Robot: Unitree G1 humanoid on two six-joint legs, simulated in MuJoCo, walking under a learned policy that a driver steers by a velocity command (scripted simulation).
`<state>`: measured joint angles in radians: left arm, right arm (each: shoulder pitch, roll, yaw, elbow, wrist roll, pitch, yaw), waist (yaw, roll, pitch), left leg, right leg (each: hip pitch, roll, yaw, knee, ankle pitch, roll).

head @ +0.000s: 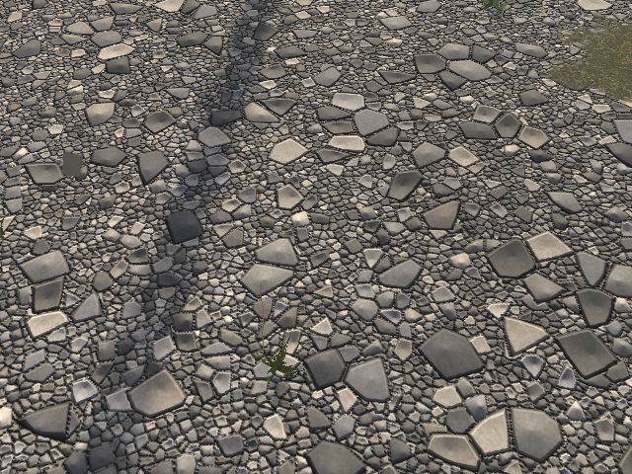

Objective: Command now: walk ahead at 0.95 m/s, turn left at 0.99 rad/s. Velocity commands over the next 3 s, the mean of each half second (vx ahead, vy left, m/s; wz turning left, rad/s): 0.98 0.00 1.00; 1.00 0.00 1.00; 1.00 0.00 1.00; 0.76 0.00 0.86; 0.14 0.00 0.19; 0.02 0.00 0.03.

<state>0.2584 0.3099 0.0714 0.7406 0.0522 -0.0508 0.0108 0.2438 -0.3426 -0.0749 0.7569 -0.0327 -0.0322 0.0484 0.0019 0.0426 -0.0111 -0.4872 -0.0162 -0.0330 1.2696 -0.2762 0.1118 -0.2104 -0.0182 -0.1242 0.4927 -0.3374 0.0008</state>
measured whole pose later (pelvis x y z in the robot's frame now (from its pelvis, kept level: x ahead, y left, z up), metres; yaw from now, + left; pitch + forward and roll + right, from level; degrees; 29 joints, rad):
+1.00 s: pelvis +0.88 +0.29 -0.01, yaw +57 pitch +1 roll -3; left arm 0.53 0.31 0.06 0.90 0.03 -0.09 0.00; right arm -0.06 -0.33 -0.02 0.59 -0.03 0.00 0.09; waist 0.07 0.04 0.04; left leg -0.81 0.04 0.07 0.99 -0.06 0.14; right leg 0.15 -0.01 -0.29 0.25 -0.37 0.04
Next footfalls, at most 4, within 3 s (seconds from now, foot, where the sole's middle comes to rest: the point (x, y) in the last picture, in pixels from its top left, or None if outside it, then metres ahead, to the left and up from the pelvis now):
0.28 left None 0.42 0.08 -0.77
0.68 right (286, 308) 0.89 0.11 -0.77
1.12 left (119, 267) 1.02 0.56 -0.77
1.52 right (21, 188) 1.32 0.91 -0.77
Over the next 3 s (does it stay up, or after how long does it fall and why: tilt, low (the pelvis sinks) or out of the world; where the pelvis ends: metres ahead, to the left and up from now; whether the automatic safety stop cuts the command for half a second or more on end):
stays up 1.17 1.34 0.00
